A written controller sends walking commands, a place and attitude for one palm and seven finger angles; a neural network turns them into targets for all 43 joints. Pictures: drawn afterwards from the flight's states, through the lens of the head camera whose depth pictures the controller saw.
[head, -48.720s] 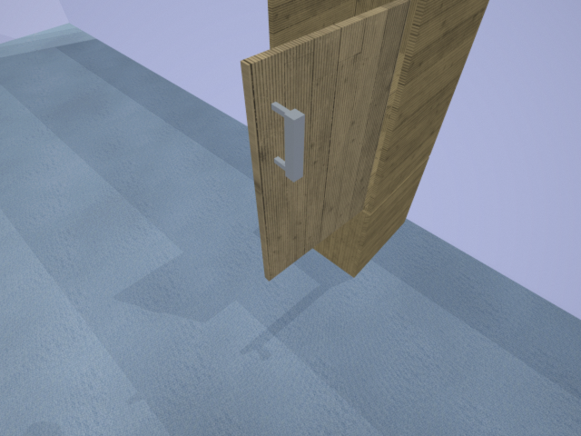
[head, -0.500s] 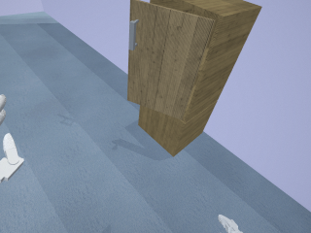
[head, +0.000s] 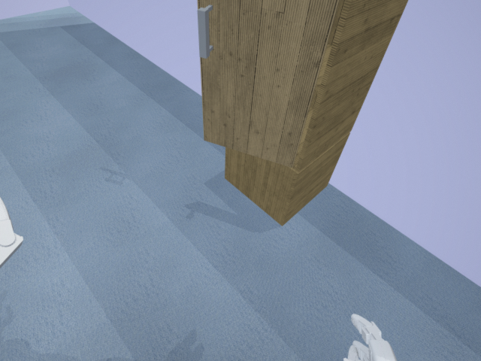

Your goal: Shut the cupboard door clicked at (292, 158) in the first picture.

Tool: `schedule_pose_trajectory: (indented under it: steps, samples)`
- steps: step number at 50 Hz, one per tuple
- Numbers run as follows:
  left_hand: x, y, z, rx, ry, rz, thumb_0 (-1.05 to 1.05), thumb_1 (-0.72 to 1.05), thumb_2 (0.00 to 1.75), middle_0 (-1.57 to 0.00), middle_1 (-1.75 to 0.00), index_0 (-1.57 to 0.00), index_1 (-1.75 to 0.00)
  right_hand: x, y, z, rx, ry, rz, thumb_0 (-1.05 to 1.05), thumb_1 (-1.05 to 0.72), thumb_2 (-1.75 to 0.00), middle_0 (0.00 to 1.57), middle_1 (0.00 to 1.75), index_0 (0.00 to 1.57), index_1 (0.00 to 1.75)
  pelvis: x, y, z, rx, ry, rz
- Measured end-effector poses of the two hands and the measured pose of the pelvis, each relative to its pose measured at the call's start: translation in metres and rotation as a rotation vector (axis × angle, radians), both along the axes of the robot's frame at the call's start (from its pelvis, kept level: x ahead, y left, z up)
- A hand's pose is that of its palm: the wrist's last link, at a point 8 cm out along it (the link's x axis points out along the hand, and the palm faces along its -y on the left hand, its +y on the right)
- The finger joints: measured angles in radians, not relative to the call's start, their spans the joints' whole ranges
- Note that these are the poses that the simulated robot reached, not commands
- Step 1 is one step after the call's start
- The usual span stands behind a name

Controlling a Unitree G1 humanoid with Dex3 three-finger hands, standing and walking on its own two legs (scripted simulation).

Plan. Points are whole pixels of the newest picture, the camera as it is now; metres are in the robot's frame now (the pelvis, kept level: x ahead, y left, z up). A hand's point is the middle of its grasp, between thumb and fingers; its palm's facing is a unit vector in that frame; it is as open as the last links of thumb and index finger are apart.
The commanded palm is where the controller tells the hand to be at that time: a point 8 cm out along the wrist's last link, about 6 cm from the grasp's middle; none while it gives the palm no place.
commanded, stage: stop stepping back and stand still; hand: left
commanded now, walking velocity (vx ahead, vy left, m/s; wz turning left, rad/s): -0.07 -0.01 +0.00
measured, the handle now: (207, 31) +0.94 +0.13 +0.12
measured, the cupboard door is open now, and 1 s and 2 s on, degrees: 24 24 24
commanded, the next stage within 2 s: let the arm hang, fingers relaxed in 0.94 s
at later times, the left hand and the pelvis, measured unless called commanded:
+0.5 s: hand (24, 226) +0.23 +0.27 +0.17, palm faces +0.40 -0.79 -0.46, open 7.4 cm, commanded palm +0.17 +0.31 +0.19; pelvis +0.03 +0.01 +0.01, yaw +0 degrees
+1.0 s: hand out of the picture +0.20 +0.30 +0.16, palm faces +0.44 -0.78 -0.44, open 7.4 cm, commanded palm +0.14 +0.33 +0.19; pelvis +0.01 +0.03 +0.01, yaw +1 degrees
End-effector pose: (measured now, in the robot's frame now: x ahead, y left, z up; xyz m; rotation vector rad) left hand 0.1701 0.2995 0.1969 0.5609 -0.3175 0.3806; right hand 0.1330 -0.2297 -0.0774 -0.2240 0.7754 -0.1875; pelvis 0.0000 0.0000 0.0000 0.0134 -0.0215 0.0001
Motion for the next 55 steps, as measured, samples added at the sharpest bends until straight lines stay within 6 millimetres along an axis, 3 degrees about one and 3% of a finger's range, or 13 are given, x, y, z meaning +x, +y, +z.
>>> schedule_pose_trajectory:
  steps: [5,12,20,27,41,52,53,55]
  samples:
    - [0.001,-0.008,0.009,0.043,0.08,0.013,0.01,0.89,0.9,-0.21,-0.3,-0.21,-0.31,0.023,0.013,0.0,0.082,-0.006,0.04,0.01,-0.9,-0.9,0.21,0.3,0.2,0.3,0.015,-0.007,0.007,-0.022,0.042,0.001]
    - [0.014,-0.002,-0.017,-0.05,0.158,0.096,0.01,0.89,0.9,-0.22,-0.3,-0.21,-0.31,0.048,0.004,-0.005,0.056,0.032,0.041,0.01,-0.9,-0.9,0.21,0.3,0.2,0.3,0.032,-0.006,0.007,-0.014,0.043,0.005]
    - [0.025,-0.001,-0.015,-0.065,0.113,0.044,0.02,0.89,0.9,-0.22,-0.3,-0.21,-0.31,0.066,-0.007,0.017,-0.007,-0.034,0.011,0.01,-0.9,-0.9,0.21,0.3,0.2,0.3,0.034,0.001,0.008,-0.012,0.04,-0.001]
    - [0.02,0.013,-0.007,-0.035,0.091,0.018,0.01,0.89,0.9,-0.22,-0.3,-0.21,-0.31,0.056,0.001,0.026,-0.017,-0.06,-0.006,0.01,-0.9,-0.9,0.2,0.3,0.2,0.3,0.03,0.011,0.009,-0.025,0.044,-0.004]
    - [-0.007,0.033,-0.016,-0.084,0.119,0.068,0.02,0.89,0.9,-0.21,-0.3,-0.21,-0.31,0.012,0.036,0.008,0.019,0.034,0.033,0.01,-0.9,-0.9,0.21,0.3,0.2,0.3,0.013,0.028,0.013,-0.036,0.036,0.014]
    - [-0.011,0.038,-0.016,-0.089,0.122,0.084,0.01,0.89,0.9,-0.21,-0.3,-0.21,-0.3,0.017,0.041,0.009,0.028,0.01,0.045,0.01,-0.9,-0.9,0.21,0.3,0.2,0.3,0.01,0.031,0.014,-0.038,0.033,0.017]
    - [-0.008,0.038,-0.023,-0.085,0.143,0.073,0.01,0.89,0.9,-0.21,-0.3,-0.21,-0.3,0.019,0.039,0.008,0.035,0.0,0.065,0.01,-0.9,-0.9,0.21,0.3,0.2,0.3,0.009,0.031,0.013,-0.041,0.037,0.023]
    - [0.002,0.041,-0.063,-0.13,0.304,0.066,0.01,0.9,0.9,-0.21,-0.3,-0.2,-0.3,0.023,0.034,-0.002,0.042,0.019,0.116,0.01,-0.9,-0.9,0.21,0.3,0.2,0.3,0.005,0.034,0.009,-0.043,0.039,0.031]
